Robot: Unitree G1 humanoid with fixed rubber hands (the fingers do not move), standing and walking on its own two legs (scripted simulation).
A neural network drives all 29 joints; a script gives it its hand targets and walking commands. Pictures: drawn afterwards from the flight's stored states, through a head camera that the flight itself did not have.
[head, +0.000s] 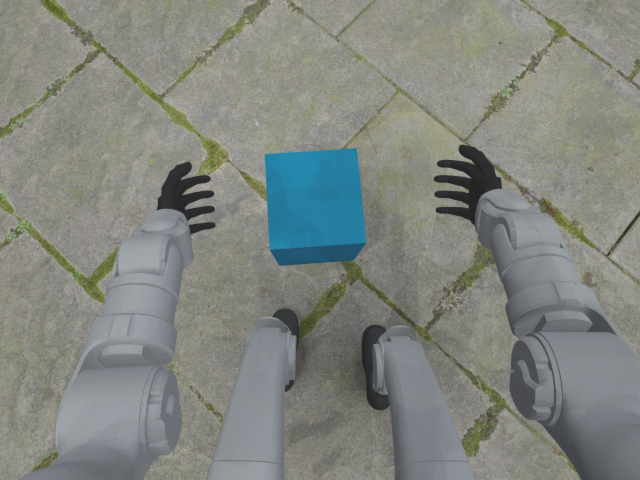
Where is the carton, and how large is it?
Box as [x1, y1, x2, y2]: [265, 148, 365, 265]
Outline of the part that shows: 356,148 265,154 269,246 271,252 279,265 351,260 354,258 365,243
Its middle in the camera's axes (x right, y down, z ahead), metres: -0.01 -0.07 +0.94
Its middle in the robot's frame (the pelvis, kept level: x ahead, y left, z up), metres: +0.54 +0.04 -0.53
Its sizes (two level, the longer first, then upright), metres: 0.210 0.200 0.250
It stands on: the floor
